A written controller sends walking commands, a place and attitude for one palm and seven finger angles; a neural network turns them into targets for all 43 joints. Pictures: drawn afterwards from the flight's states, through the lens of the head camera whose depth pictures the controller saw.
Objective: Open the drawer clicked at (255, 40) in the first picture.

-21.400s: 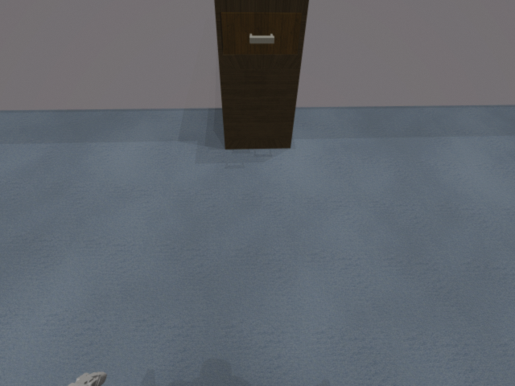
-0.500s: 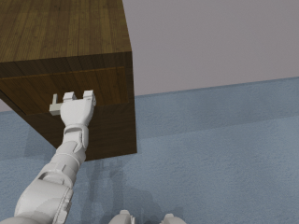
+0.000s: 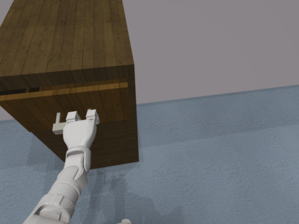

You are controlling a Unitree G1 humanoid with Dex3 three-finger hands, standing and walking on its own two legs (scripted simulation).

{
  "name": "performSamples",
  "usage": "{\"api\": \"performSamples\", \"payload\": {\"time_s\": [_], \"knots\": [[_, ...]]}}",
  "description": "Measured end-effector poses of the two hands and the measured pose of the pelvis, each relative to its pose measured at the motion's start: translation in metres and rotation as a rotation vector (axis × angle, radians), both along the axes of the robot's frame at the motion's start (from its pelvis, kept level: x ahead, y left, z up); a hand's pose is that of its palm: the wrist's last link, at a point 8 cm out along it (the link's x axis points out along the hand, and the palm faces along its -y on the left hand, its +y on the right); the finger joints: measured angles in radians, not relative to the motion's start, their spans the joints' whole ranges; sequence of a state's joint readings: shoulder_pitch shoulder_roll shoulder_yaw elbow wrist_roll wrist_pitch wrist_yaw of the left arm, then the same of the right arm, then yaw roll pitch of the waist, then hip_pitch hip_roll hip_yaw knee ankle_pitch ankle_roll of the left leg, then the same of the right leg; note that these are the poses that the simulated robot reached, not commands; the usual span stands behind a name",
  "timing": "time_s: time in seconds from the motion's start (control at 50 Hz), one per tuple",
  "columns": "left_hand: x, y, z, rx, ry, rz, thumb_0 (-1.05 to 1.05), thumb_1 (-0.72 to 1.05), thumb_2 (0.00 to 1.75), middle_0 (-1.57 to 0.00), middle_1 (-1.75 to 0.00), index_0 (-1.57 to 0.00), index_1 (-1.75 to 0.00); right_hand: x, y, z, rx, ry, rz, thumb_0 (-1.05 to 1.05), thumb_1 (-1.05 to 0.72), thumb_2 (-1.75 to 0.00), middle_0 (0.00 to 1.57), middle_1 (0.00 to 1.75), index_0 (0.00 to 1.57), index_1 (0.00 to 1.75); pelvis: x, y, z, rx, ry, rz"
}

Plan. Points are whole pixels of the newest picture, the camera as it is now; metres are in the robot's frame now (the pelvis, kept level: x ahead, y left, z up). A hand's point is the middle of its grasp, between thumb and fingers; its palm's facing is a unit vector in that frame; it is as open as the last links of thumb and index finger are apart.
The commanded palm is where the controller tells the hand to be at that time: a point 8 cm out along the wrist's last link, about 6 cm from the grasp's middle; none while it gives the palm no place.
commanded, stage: pull the drawer open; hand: left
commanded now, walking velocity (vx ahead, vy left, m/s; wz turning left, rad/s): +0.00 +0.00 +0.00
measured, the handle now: (73, 120) +0.43 +0.25 -0.03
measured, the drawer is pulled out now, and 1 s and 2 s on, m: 0.03 0.17 0.27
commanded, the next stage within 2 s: none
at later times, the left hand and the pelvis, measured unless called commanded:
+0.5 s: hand (86, 158) +0.31 +0.19 -0.05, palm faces -0.03 -0.10 -1.00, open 6.0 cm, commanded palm +0.26 +0.18 +0.00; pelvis +0.00 -0.01 +0.00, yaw +1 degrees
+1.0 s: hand (86, 185) +0.24 +0.17 -0.05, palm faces -0.01 -0.09 -1.00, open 6.0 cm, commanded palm +0.19 +0.17 +0.00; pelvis -0.02 -0.02 +0.00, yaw +2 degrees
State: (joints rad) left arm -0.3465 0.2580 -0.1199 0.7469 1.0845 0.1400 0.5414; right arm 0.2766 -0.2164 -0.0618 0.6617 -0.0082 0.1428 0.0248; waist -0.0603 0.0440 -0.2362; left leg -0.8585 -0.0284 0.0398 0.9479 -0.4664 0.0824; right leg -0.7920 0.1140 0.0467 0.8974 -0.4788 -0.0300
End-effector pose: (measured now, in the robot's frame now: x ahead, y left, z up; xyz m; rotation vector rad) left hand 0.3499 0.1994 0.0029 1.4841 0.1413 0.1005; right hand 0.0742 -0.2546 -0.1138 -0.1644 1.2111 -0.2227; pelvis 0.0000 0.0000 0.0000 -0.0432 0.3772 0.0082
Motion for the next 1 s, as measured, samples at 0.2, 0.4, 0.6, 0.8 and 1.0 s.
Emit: {"api": "performSamples", "payload": {"time_s": [0.2, 0.4, 0.6, 0.8, 1.0], "knots": [[-0.022, -0.004, 0.000, 0.001, 0.001, 0.007, 0.01, 0.69, 0.75, -0.25, -1.32, -0.36, -1.32, 0.042, 0.006, 0.006, 0.013, -0.092, 0.059, 0.00, -0.91, -0.89, 0.20, 0.30, 0.20, 0.30, 0.004, 0.000, 0.002, 0.002, -0.020, 0.012], [-0.046, -0.009, 0.001, -0.009, 0.009, 0.013, 0.02, 0.69, 0.74, -0.24, -1.32, -0.36, -1.31, 0.060, 0.013, 0.009, 0.042, -0.149, 0.092, 0.00, -0.91, -0.89, 0.20, 0.30, 0.20, 0.30, 0.004, -0.004, 0.002, 0.008, -0.042, 0.012], [-0.075, -0.014, 0.001, -0.011, 0.007, 0.014, 0.02, 0.69, 0.75, -0.24, -1.32, -0.36, -1.31, 0.062, 0.011, 0.007, 0.060, -0.169, 0.113, 0.00, -0.91, -0.89, 0.20, 0.30, 0.20, 0.30, 0.000, -0.009, 0.001, 0.016, -0.063, 0.013], [-0.110, -0.020, 0.001, -0.014, 0.002, 0.018, 0.02, 0.68, 0.76, -0.25, -1.31, -0.37, -1.31, 0.066, 0.006, 0.008, 0.069, -0.216, 0.136, 0.00, -0.91, -0.89, 0.20, 0.30, 0.20, 0.30, -0.009, -0.015, -0.001, 0.026, -0.089, 0.015], [-0.134, -0.025, 0.000, -0.010, -0.009, 0.023, 0.02, 0.67, 0.78, -0.25, -1.31, -0.38, -1.32, 0.075, 0.003, 0.009, 0.068, -0.266, 0.163, 0.01, -0.91, -0.89, 0.20, 0.30, 0.20, 0.30, -0.019, -0.023, -0.004, 0.037, -0.108, 0.018]]}}
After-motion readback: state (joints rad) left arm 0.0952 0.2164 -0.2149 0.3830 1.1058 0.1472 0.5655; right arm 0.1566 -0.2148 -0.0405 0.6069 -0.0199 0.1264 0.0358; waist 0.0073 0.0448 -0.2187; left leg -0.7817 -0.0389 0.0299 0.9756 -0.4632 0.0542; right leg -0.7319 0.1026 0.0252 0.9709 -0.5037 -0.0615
